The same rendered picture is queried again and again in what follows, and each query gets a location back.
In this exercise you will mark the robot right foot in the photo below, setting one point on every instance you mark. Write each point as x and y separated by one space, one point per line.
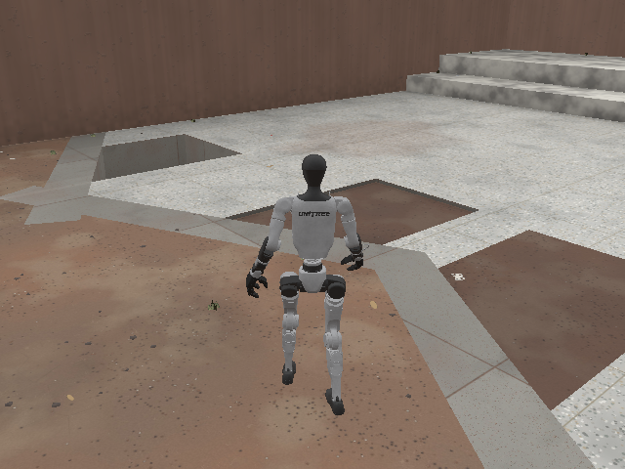
337 407

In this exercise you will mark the right robot upper arm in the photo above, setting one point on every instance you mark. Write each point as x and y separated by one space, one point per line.
345 208

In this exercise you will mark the right robot hand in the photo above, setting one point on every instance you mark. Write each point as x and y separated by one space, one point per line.
356 266

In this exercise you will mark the robot left forearm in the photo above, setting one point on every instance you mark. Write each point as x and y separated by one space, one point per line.
262 260

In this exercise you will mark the left robot hand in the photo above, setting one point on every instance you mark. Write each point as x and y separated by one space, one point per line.
251 282

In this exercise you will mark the robot left shin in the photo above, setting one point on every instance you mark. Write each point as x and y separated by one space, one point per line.
288 344

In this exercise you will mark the left robot upper arm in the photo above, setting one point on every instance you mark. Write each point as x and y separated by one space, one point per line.
282 206

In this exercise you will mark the robot right forearm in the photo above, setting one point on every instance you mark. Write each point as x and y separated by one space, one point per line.
357 251

